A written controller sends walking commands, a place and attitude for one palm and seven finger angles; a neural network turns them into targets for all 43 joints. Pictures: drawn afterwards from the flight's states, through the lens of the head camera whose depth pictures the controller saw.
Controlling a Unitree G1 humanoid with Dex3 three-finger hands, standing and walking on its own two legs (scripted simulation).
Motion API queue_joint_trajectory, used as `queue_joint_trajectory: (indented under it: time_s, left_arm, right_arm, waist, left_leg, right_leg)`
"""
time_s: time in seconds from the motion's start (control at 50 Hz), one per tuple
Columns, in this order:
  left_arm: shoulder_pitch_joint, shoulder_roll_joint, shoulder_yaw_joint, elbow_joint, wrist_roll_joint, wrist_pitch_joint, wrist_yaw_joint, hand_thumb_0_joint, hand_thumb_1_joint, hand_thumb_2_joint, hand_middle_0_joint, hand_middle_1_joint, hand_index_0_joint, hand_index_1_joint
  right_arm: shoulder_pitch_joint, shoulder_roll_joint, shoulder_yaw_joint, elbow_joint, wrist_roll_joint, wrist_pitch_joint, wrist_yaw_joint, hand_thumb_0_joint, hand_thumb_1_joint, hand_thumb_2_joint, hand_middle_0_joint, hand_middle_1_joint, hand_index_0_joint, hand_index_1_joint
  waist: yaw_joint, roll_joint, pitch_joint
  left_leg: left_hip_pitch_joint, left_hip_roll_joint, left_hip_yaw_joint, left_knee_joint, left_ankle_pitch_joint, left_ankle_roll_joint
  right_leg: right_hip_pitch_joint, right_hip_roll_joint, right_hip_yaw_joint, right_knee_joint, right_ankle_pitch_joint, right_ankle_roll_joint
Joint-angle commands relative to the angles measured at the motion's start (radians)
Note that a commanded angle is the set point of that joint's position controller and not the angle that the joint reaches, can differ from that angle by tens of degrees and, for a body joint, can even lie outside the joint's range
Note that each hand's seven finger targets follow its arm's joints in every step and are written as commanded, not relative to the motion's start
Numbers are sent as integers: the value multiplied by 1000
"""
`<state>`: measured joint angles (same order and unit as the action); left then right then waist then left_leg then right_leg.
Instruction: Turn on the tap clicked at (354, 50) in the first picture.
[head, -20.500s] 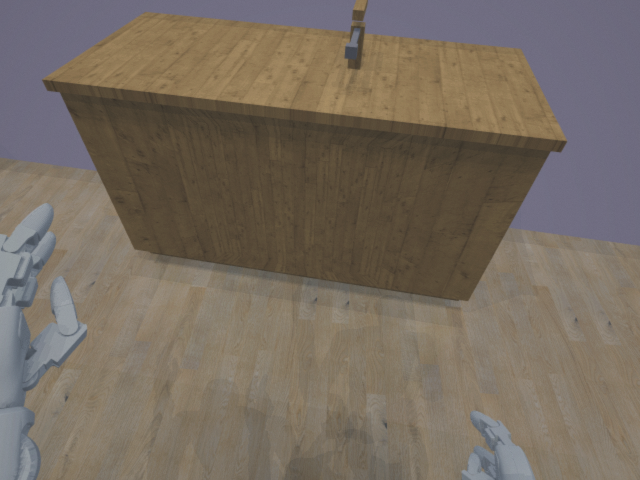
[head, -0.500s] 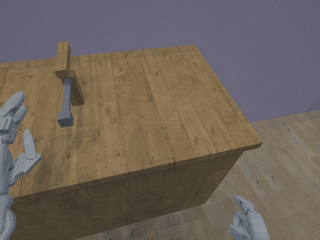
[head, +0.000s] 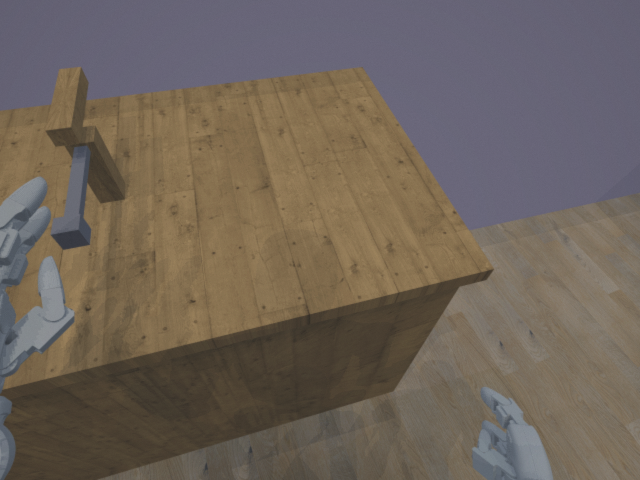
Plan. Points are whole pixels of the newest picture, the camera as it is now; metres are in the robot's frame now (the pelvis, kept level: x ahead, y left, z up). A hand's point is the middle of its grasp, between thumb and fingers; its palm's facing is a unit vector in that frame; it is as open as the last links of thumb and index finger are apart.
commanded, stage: come to a stop and stand still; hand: left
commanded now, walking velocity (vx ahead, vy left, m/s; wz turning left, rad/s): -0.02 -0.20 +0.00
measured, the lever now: (71, 231) +0.34 +0.31 +0.12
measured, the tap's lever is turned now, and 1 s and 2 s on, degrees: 0 0 0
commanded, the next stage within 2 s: look again from close up in 1.18 s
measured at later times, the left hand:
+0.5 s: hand (26, 311) +0.22 +0.27 +0.16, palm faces +0.38 -0.83 -0.39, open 7.4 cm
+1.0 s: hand out of the picture +0.25 +0.33 +0.19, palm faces +0.49 -0.78 -0.40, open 7.4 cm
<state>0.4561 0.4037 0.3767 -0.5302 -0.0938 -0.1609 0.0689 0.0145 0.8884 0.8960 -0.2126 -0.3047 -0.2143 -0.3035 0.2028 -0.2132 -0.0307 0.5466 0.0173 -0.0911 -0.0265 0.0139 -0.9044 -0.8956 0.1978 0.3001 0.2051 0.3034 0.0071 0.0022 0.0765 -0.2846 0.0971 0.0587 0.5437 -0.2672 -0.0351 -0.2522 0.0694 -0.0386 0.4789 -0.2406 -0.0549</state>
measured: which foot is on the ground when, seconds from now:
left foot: down 0.00-1.00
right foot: down 0.00-1.00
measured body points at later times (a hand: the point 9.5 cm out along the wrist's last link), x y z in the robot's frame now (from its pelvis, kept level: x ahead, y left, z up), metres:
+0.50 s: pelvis +0.01 +0.02 +0.01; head +0.04 +0.03 +0.46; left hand +0.20 +0.32 +0.19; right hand +0.20 -0.19 -0.07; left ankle +0.01 +0.14 -0.74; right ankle +0.01 -0.08 -0.74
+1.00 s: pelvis +0.00 +0.05 +0.00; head +0.04 +0.06 +0.45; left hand +0.21 +0.37 +0.21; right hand +0.19 -0.17 -0.07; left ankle +0.01 +0.14 -0.74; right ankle +0.01 -0.08 -0.74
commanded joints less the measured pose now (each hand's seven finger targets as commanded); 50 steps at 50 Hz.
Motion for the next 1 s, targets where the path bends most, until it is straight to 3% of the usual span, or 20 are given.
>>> queue_joint_trajectory:
  time_s: [0.0,0.06,0.08,0.1,0.18,0.22,0.28,0.34,0.46,0.58,0.64,0.74,0.82,0.84,0.86,0.88,0.9,0.92,0.94,0.98]
  left_arm:
    - [-11,167,125,-186,-11,-50,25,0,900,900,-200,-300,-200,-300]
    - [-3,180,143,-192,-10,-52,36,0,900,900,-200,-300,-200,-300]
    - [11,187,150,-189,-6,-50,45,0,900,900,-200,-300,-200,-300]
    - [10,161,124,-183,-2,-55,49,0,900,900,-200,-300,-200,-300]
    - [6,183,138,-184,7,-54,63,0,900,900,-200,-300,-200,-300]
    - [-11,166,121,-173,12,-54,64,0,900,900,-200,-300,-200,-300]
    - [-24,165,113,-160,19,-49,66,0,900,900,-200,-300,-200,-300]
    - [-52,141,85,-148,24,-49,63,0,900,900,-200,-300,-200,-300]
    - [-73,143,83,-160,32,-51,65,0,900,900,-200,-300,-200,-300]
    - [-51,152,91,-179,33,-56,63,0,900,900,-200,-300,-200,-300]
    - [-62,129,72,-164,34,-57,60,0,900,900,-200,-300,-200,-300]
    - [-63,131,77,-162,34,-58,62,0,900,900,-200,-300,-200,-300]
    - [-64,131,71,-174,37,-59,64,0,900,900,-200,-300,-200,-300]
    - [-1064,892,643,-357,192,-159,53,0,900,900,-200,-300,-200,-300]
    - [-480,275,246,214,98,-124,11,0,900,900,-200,-300,-200,-300]
    - [-295,101,112,138,55,-105,11,0,900,900,-200,-300,-200,-300]
    - [-304,127,82,8,57,-125,7,0,900,900,-200,-300,-200,-300]
    - [-232,116,63,-50,52,-133,9,0,900,900,-200,-300,-200,-300]
    - [-172,91,32,-98,50,-135,11,0,900,900,-200,-300,-200,-300]
    - [-53,80,32,-104,42,-126,22,0,900,900,-200,-300,-200,-300]
  right_arm:
    - [-59,-110,-40,-152,5,-45,-14,0,-900,-900,200,300,200,300]
    - [-58,-113,-42,-154,12,-50,-12,0,-900,-900,200,300,200,300]
    - [-77,-110,-32,-146,17,-51,-13,0,-900,-900,200,300,200,300]
    - [-72,-108,-27,-138,12,-49,-12,0,-900,-900,200,300,200,300]
    - [-94,-109,-22,-134,19,-52,-15,0,-900,-900,200,300,200,300]
    - [-82,-112,-25,-133,16,-50,-14,0,-900,-900,200,300,200,300]
    - [-97,-110,-18,-127,18,-50,-15,0,-900,-900,200,300,200,300]
    - [-83,-114,-17,-130,13,-49,-13,0,-900,-900,200,300,200,300]
    - [-87,-108,-11,-136,10,-49,-13,0,-900,-900,200,300,200,300]
    - [-95,-101,-2,-141,11,-48,-12,0,-900,-900,200,300,200,300]
    - [-86,-106,-4,-142,8,-46,-11,0,-900,-900,200,300,200,300]
    - [-81,-109,-6,-139,7,-44,-12,0,-900,-900,200,300,200,300]
    - [-86,-105,-8,-142,10,-46,-13,0,-900,-900,200,300,200,300]
    - [19,-140,-24,-105,-65,-98,-10,0,-900,-900,200,300,200,300]
    - [-45,-33,10,-38,-31,-101,-10,0,-900,-900,200,300,200,300]
    - [-38,-96,-38,-120,11,-105,10,0,-900,-900,200,300,200,300]
    - [-24,-116,-38,-131,2,-112,18,0,-900,-900,200,300,200,300]
    - [-34,-112,-33,-134,3,-114,36,0,-900,-900,200,300,200,300]
    - [-59,-110,-29,-142,7,-118,48,0,-900,-900,200,300,200,300]
    - [-92,-105,-16,-142,16,-119,53,0,-900,-900,200,300,200,300]
  waist:
    - [-4,-9,-184]
    - [-2,-2,-193]
    - [-1,23,-183]
    - [-3,22,-185]
    - [5,11,-177]
    - [4,11,-179]
    - [6,34,-167]
    - [5,19,-151]
    - [9,38,-159]
    - [9,79,-177]
    - [7,63,-163]
    - [6,50,-180]
    - [6,77,-175]
    - [49,-65,-53]
    - [18,-62,-241]
    - [40,169,-308]
    - [32,222,-325]
    - [36,212,-305]
    - [39,159,-283]
    - [41,66,-225]
  left_leg:
    - [102,28,-47,10,101,65]
    - [96,-6,-40,26,91,60]
    - [104,-9,-48,7,104,62]
    - [106,-10,-44,-1,109,67]
    - [135,9,-68,-63,195,71]
    - [141,15,-70,-73,222,75]
    - [151,17,-72,-101,216,75]
    - [132,16,-85,-126,175,74]
    - [144,22,-100,-159,188,76]
    - [168,27,-112,-174,281,71]
    - [143,29,-112,-183,235,67]
    - [149,24,-113,-173,264,65]
    - [149,25,-113,-178,248,64]
    - [-21,27,-55,-25,283,62]
    - [141,-48,-70,-118,318,54]
    - [291,-32,-37,-131,464,33]
    - [269,9,-38,-93,500,51]
    - [239,15,-58,-102,509,54]
    - [194,17,-55,-105,453,56]
    - [127,12,-59,-139,332,53]
  right_leg:
    - [-8,-166,130,-103,179,2]
    - [24,-198,176,-119,220,4]
    - [25,-202,174,-122,229,5]
    - [33,-199,166,-127,225,17]
    - [68,-183,134,-112,278,29]
    - [86,-172,124,-110,296,40]
    - [85,-171,114,-121,264,33]
    - [89,-161,113,-134,211,29]
    - [106,-153,100,-132,210,26]
    - [123,-145,66,-109,249,27]
    - [123,-146,65,-119,225,28]
    - [140,-149,63,-120,256,27]
    - [134,-152,61,-117,237,28]
    - [-23,-168,110,-165,228,27]
    - [52,-180,132,-80,320,-25]
    - [78,-130,93,8,345,-17]
    - [78,-133,84,16,291,7]
    - [102,-131,73,8,265,16]
    - [124,-132,75,-3,261,25]
    - [130,-122,53,-18,227,34]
